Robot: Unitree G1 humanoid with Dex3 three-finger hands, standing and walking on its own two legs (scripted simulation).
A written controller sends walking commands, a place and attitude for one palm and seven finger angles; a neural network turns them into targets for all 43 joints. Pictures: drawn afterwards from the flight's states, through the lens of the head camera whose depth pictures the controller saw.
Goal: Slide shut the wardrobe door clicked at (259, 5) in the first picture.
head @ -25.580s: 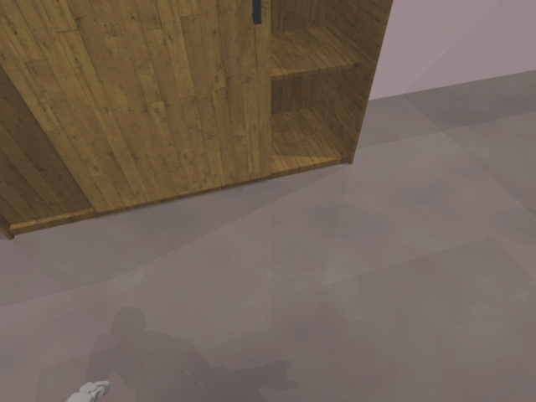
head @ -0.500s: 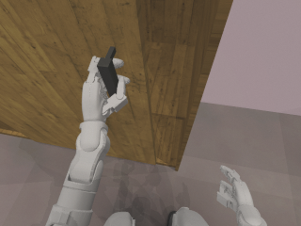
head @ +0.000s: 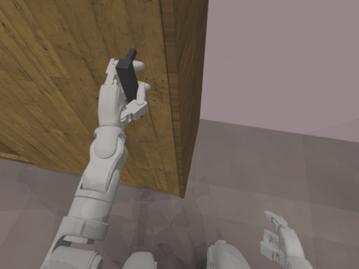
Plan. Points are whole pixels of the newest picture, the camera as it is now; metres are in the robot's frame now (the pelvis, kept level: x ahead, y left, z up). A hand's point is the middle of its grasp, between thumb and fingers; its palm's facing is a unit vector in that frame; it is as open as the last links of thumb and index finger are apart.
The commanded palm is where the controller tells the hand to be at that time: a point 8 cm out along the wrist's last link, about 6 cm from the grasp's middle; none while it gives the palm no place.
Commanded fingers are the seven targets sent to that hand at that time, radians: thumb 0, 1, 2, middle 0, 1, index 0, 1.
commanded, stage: step sideways, sliding the door along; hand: left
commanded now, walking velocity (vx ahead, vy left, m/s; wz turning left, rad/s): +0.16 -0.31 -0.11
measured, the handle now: (135, 84) +0.44 +0.16 +0.13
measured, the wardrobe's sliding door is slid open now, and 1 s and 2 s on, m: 0.00 0.00 0.00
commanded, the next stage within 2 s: stop walking and hold the door there in 0.40 s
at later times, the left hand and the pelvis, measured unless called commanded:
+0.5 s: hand (149, 98) +0.40 +0.12 +0.14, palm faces +0.53 -0.85 -0.08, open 7.0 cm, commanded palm +0.35 +0.15 +0.13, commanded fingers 0.00 0.90 0.90 -0.45 -1.40 -0.45 -1.40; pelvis +0.03 -0.15 +0.00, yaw -2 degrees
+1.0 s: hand (144, 101) +0.39 +0.13 +0.13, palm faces +0.47 -0.85 -0.25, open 6.7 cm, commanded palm +0.35 +0.15 +0.13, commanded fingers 0.00 0.90 0.90 -0.45 -1.40 -0.45 -1.40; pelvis +0.03 -0.14 +0.01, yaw -7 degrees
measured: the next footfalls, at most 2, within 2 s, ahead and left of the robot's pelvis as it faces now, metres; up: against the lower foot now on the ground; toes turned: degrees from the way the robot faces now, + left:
right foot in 0.12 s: +0.08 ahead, -0.19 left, +0.00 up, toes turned -3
left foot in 0.30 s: +0.05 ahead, +0.05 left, +0.00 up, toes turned +7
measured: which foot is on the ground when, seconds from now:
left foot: down 0.00-0.14, up 0.16-0.28, down 0.30-0.56, up 0.58-0.68, down 0.70-1.00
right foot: up 0.00-0.10, down 0.12-0.30, up 0.32-0.48, down 0.50-1.00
